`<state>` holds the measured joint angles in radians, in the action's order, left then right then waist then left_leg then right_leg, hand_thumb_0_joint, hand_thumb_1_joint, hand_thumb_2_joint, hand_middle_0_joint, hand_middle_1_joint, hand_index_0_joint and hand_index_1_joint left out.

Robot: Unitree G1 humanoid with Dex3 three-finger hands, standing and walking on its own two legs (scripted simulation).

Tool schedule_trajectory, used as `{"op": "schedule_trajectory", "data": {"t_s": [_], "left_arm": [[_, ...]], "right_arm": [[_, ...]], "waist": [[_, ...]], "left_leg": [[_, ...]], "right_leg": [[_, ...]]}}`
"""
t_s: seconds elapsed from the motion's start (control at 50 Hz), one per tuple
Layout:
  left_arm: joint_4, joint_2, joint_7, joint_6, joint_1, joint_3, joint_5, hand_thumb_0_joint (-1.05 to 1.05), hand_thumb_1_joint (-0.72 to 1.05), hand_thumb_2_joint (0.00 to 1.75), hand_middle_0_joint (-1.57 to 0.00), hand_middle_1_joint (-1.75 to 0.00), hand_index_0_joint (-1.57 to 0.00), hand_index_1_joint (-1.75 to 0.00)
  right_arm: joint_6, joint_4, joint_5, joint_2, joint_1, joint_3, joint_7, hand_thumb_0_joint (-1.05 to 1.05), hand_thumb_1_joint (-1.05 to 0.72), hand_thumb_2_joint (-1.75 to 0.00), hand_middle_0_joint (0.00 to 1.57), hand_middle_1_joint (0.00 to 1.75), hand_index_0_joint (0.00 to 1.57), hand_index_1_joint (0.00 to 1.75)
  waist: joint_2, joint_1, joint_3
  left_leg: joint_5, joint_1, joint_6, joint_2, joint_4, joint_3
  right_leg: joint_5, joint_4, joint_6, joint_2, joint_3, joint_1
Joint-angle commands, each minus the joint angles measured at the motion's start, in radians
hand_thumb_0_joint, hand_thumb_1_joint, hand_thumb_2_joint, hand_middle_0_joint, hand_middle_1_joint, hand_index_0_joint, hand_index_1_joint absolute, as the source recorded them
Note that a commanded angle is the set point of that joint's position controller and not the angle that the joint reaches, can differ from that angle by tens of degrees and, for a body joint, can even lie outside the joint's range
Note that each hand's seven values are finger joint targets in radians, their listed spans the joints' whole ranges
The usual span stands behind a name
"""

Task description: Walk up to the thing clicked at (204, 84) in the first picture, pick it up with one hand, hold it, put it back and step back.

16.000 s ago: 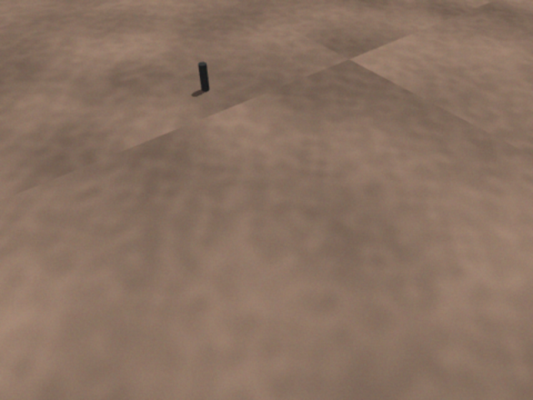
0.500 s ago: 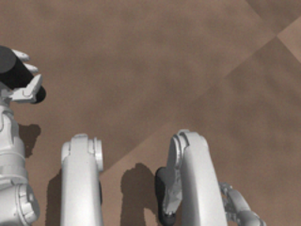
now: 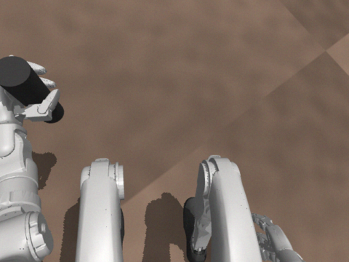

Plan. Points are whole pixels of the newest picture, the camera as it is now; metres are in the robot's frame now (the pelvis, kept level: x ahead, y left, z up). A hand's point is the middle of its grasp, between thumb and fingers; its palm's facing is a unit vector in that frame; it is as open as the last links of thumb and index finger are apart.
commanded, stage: settle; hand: left
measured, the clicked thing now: (35, 96) +0.44 +0.28 -0.04
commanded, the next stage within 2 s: lift in 0.10 s
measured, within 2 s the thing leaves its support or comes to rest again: neither
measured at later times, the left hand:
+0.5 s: hand (34, 87) +0.44 +0.26 +0.01, palm faces +0.23 -0.97 -0.02, open 7.4 cm
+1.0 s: hand out of the picture +0.41 +0.25 +0.16, palm faces +0.23 -0.97 -0.02, open 7.4 cm
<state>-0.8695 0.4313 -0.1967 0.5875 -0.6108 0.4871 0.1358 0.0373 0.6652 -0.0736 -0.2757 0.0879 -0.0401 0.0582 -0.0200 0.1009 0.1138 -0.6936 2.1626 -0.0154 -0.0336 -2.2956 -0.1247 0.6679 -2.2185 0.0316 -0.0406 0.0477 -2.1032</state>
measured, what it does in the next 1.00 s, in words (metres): rises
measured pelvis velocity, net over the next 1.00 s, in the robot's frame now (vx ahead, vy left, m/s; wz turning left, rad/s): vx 0.02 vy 0.00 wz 0.04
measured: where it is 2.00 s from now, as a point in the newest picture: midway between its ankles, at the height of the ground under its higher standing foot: (155, 247)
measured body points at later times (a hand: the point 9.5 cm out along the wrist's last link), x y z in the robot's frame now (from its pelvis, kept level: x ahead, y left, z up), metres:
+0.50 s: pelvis +0.00 +0.00 +0.02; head +0.19 +0.05 +0.43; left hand +0.42 +0.32 +0.02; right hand +0.14 -0.27 -0.10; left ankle +0.08 +0.13 -0.34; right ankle +0.10 -0.13 -0.34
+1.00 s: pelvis +0.02 +0.00 +0.14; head +0.19 +0.04 +0.55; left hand +0.39 +0.30 +0.16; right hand +0.19 -0.24 +0.02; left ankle +0.08 +0.13 -0.34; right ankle +0.10 -0.13 -0.34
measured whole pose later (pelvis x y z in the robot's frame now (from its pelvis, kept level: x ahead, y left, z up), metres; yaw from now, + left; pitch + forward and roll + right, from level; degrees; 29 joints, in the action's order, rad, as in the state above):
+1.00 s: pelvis +0.02 +0.00 +0.14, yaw +2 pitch +31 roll -5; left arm -0.39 0.29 -0.10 0.34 -0.34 0.33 0.19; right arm 0.01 0.60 0.02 -0.24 0.12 0.01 -0.01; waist 0.02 0.04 0.18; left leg -0.67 1.74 -0.01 -0.05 -1.87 -0.08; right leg 0.65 -1.81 0.03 -0.05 0.05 -1.70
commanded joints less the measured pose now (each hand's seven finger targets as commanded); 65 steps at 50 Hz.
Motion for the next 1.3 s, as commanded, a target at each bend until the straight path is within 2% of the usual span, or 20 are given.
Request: {"op": "schedule_trajectory", "data": {"t_s": [0.0,0.12,0.16,0.2,0.42,0.62,0.66,0.7,0.72,0.78,0.82,0.86,0.9,0.98,1.02,1.08,1.12,1.14,1.18,1.28], "left_arm": [[0.2,0.208,0.009,0.077,-0.285,0.024,0.017,0.0,0.4,1.34,-1.32,-1.45,-1.34,-1.45],[0.144,0.204,0.012,0.074,-0.26,0.037,0.015,0.0,0.39,1.33,-1.31,-1.43,-1.33,-1.43],[0.208,0.202,0.006,0.085,-0.318,0.018,0.019,0.0,0.36,1.33,-1.31,-1.44,-1.33,-1.44],[0.191,0.217,0.008,0.078,-0.309,0.024,0.011,0.0,0.37,1.24,-1.32,-1.44,-1.36,-1.41],[0.279,0.213,-0.01,0.041,-0.251,0.029,0.03,0.0,0.37,1.26,-1.28,-1.42,-1.32,-1.4],[0.428,0.137,0.001,-0.034,-0.185,-0.041,0.055,0.0,0.41,1.26,-1.29,-1.42,-1.33,-1.39],[0.443,0.141,0.016,-0.053,-0.14,-0.024,0.057,0.0,0.4,1.26,-1.27,-1.41,-1.31,-1.38],[0.523,0.113,0.021,-0.065,-0.149,-0.06,0.066,0.0,0.4,1.26,-1.28,-1.42,-1.32,-1.39],[0.528,0.122,0.026,-0.077,-0.117,-0.051,0.067,0.0,0.4,1.25,-1.27,-1.4,-1.31,-1.38],[0.591,0.107,0.052,-0.111,-0.053,-0.052,0.067,0.0,0.42,1.27,-1.27,-1.41,-1.31,-1.38],[0.634,0.073,0.067,-0.133,-0.051,-0.089,0.068,0.0,0.42,1.26,-1.26,-1.4,-1.3,-1.38],[0.688,0.091,0.086,-0.152,-0.028,-0.08,0.067,0.0,0.43,1.27,-1.25,-1.39,-1.29,-1.37],[0.706,0.032,0.091,-0.171,0.019,-0.133,0.069,0.0,0.42,1.27,-1.25,-1.4,-1.29,-1.37],[0.761,0.057,0.128,-0.2,0.075,-0.106,0.068,0.0,0.44,1.26,-1.25,-1.38,-1.29,-1.36],[0.78,-0.004,0.136,-0.217,0.143,-0.159,0.075,0.0,0.41,1.27,-1.27,-1.4,-1.3,-1.38],[0.827,0.016,0.154,-0.229,0.181,-0.153,0.065,0.0,0.42,1.26,-1.23,-1.37,-1.26,-1.35],[0.828,-0.018,0.163,-0.237,0.23,-0.178,0.066,0.0,0.4,1.25,-1.25,-1.39,-1.28,-1.37],[0.849,-0.033,0.166,-0.235,0.197,-0.196,0.067,0.0,0.39,1.25,-1.25,-1.38,-1.28,-1.36],[0.799,-0.029,0.176,-0.238,0.231,-0.188,0.062,0.0,0.41,1.25,-1.24,-1.37,-1.27,-1.35],[0.776,-0.048,0.173,-0.227,0.229,-0.216,0.058,0.0,0.37,1.25,-1.26,-1.37,-1.28,-1.36]], "right_arm": [[-0.022,-0.05,0.0,-0.218,0.119,0.074,-0.019,0.0,-0.89,-0.9,0.2,0.3,0.2,0.3],[-0.025,-0.056,0.004,-0.215,0.12,0.081,-0.019,0.0,-0.89,-0.9,0.2,0.3,0.2,0.3],[-0.027,-0.055,0.0,-0.21,0.117,0.079,-0.019,0.0,-0.89,-0.9,0.2,0.3,0.2,0.3],[-0.028,-0.056,0.001,-0.211,0.121,0.082,-0.02,0.0,-0.92,-0.9,0.2,0.3,0.2,0.3],[-0.029,-0.081,0.025,-0.202,0.13,0.094,-0.032,0.0,-0.9,-0.9,0.2,0.3,0.2,0.3],[-0.04,-0.115,0.058,-0.184,0.119,0.105,-0.051,0.0,-0.9,-0.89,0.2,0.3,0.2,0.3],[-0.043,-0.12,0.065,-0.179,0.121,0.109,-0.056,0.0,-0.9,-0.9,0.2,0.3,0.2,0.3],[-0.048,-0.136,0.07,-0.174,0.106,0.109,-0.058,0.0,-0.9,-0.89,0.2,0.3,0.2,0.3],[-0.05,-0.134,0.075,-0.175,0.11,0.11,-0.063,0.0,-0.9,-0.9,0.2,0.3,0.2,0.3],[-0.049,-0.149,0.086,-0.167,0.109,0.113,-0.07,0.0,-0.89,-0.89,0.2,0.3,0.2,0.3],[-0.051,-0.153,0.094,-0.159,0.105,0.113,-0.075,0.0,-0.89,-0.89,0.2,0.3,0.2,0.3],[-0.052,-0.155,0.099,-0.156,0.112,0.116,-0.084,0.0,-0.89,-0.9,0.2,0.3,0.2,0.3],[-0.058,-0.157,0.099,-0.149,0.111,0.121,-0.087,0.0,-0.89,-0.9,0.2,0.3,0.2,0.3],[-0.066,-0.163,0.106,-0.131,0.107,0.119,-0.098,0.0,-0.89,-0.9,0.2,0.3,0.2,0.3],[-0.074,-0.179,0.109,-0.123,0.098,0.118,-0.098,0.0,-0.9,-0.9,0.2,0.3,0.2,0.3],[-0.077,-0.166,0.11,-0.124,0.112,0.12,-0.105,0.0,-0.89,-0.9,0.2,0.3,0.2,0.3],[-0.08,-0.172,0.111,-0.117,0.114,0.115,-0.105,0.0,-0.89,-0.89,0.2,0.3,0.2,0.3],[-0.084,-0.165,0.109,-0.112,0.121,0.113,-0.107,0.0,-0.89,-0.89,0.2,0.3,0.2,0.3],[-0.089,-0.161,0.112,-0.11,0.115,0.111,-0.111,0.0,-0.89,-0.89,0.2,0.3,0.2,0.3],[-0.103,-0.163,0.108,-0.104,0.118,0.105,-0.109,0.0,-0.9,-0.9,0.2,0.3,0.2,0.3]], "waist": [[0.207,0.005,0.603],[0.158,0.001,0.601],[0.193,0.004,0.631],[0.187,-0.006,0.644],[0.169,-0.028,0.688],[0.16,-0.025,0.648],[0.128,-0.041,0.643],[0.141,-0.033,0.638],[0.148,-0.05,0.652],[0.149,-0.06,0.657],[0.152,-0.052,0.641],[0.14,-0.059,0.666],[0.152,-0.048,0.657],[0.097,-0.062,0.63],[0.09,-0.057,0.61],[0.115,-0.064,0.598],[0.109,-0.059,0.585],[0.109,-0.042,0.571],[0.088,-0.045,0.478],[0.098,-0.057,0.433]], "left_leg": [[0.121,-0.462,0.028,0.017,0.313,0.062],[0.107,-0.458,0.033,0.019,0.321,0.068],[0.116,-0.469,0.034,0.021,0.317,0.077],[0.121,-0.473,0.034,0.021,0.321,0.081],[0.127,-0.521,0.036,0.024,0.382,0.086],[0.069,-0.591,0.038,0.021,0.492,0.066],[0.06,-0.602,0.04,0.018,0.517,0.068],[0.027,-0.623,0.042,0.018,0.547,0.064],[0.058,-0.659,0.039,0.015,0.564,0.063],[0.082,-0.718,0.035,0.014,0.616,0.052],[0.073,-0.767,0.032,0.009,0.656,0.043],[0.144,-0.809,0.032,0.009,0.669,0.051],[0.186,-0.867,0.03,0.007,0.696,0.051],[0.184,-0.89,0.037,0.011,0.754,0.067],[0.188,-0.921,0.037,0.014,0.794,0.074],[0.282,-1.033,0.029,0.007,0.851,0.063],[0.325,-1.094,0.026,0.006,0.891,0.054],[0.33,-1.103,0.027,0.006,0.904,0.054],[0.281,-1.11,0.026,0.004,0.958,0.048],[0.277,-1.203,0.021,0.005,1.043,0.055]], "right_leg": [[-0.141,0.219,-0.069,0.038,0.059,0.302],[-0.122,0.24,-0.068,0.04,0.053,0.312],[-0.135,0.241,-0.068,0.039,0.048,0.329],[-0.136,0.246,-0.069,0.038,0.045,0.339],[-0.138,0.308,-0.068,0.035,0.035,0.418],[-0.096,0.414,-0.068,0.031,0.024,0.452],[-0.088,0.454,-0.065,0.033,0.016,0.489],[-0.063,0.483,-0.064,0.031,0.013,0.51],[-0.093,0.49,-0.065,0.03,0.01,0.533],[-0.11,0.524,-0.065,0.028,0.011,0.572],[-0.11,0.559,-0.065,0.028,0.011,0.588],[-0.167,0.592,-0.065,0.028,0.003,0.655],[-0.202,0.621,-0.064,0.028,0.003,0.673],[-0.203,0.721,-0.054,0.031,-0.009,0.815],[-0.208,0.769,-0.053,0.032,-0.011,0.867],[-0.293,0.807,-0.053,0.033,-0.003,0.914],[-0.324,0.834,-0.054,0.037,0.005,0.949],[-0.336,0.85,-0.053,0.037,0.006,0.97],[-0.297,0.893,-0.051,0.038,0.006,0.978],[-0.295,0.982,-0.051,0.037,0.003,1.064]]}}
